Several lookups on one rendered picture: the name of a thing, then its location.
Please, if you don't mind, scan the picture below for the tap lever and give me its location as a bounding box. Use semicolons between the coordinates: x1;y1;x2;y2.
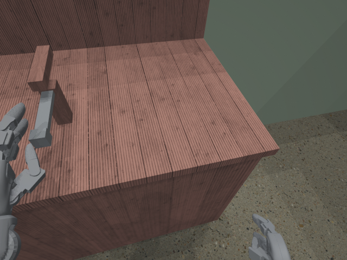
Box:
28;90;55;148

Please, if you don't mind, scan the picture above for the robot left hand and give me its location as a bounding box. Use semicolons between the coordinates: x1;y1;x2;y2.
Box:
0;103;46;216

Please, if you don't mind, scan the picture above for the counter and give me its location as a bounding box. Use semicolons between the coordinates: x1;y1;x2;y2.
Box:
0;0;280;260

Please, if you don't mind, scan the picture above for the robot right hand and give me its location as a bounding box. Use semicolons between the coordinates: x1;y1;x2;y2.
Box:
249;214;291;260

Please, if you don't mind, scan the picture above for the robot left forearm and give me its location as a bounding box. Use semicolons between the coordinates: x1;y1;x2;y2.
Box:
0;215;21;260

